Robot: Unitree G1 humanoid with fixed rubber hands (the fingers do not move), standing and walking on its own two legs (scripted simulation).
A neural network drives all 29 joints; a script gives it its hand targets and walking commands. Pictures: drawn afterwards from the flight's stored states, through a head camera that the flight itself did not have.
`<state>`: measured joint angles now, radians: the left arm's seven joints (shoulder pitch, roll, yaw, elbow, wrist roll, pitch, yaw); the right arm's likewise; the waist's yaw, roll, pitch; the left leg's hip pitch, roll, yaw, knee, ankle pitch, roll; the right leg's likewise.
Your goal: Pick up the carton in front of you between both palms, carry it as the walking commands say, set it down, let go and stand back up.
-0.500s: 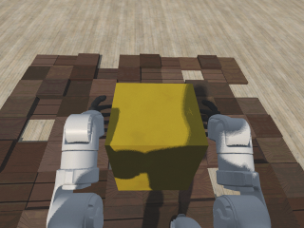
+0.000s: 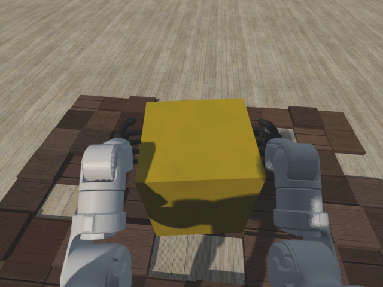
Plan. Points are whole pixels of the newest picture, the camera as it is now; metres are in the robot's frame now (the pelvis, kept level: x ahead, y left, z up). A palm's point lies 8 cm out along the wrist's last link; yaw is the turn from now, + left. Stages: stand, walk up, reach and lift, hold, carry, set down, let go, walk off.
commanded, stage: carry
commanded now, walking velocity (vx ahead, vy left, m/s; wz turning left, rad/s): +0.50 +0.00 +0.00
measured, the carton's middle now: (197, 171) +0.37 +0.02 +0.05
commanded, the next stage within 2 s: none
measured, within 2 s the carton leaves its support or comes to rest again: neither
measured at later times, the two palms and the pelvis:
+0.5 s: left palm (168, 81) +0.63 +0.12 +0.12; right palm (273, 90) +0.62 -0.18 +0.11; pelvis +0.26 -0.01 +0.00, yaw -1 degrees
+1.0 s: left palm (164, 26) +0.95 +0.17 +0.16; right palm (244, 30) +0.95 -0.13 +0.16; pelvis +0.56 +0.01 -0.02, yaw +0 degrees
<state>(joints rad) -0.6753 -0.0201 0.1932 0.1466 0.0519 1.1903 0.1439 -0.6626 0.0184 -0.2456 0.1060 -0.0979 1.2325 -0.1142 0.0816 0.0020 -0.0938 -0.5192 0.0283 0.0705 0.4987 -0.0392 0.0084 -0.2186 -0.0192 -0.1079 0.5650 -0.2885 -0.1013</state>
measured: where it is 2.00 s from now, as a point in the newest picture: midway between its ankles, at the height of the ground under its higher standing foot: (207, 158)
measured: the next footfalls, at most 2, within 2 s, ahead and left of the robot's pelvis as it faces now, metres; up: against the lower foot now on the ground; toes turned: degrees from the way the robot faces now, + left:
left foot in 0.02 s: +0.17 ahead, +0.10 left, -0.01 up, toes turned +5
right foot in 0.42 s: +0.36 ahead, -0.12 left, +0.00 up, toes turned -6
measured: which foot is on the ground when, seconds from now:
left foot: up 0.00-0.00, down 0.02-0.50, up 0.52-0.84, down 0.86-1.00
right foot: down 0.00-0.04, up 0.06-0.40, down 0.42-0.86, up 0.88-1.00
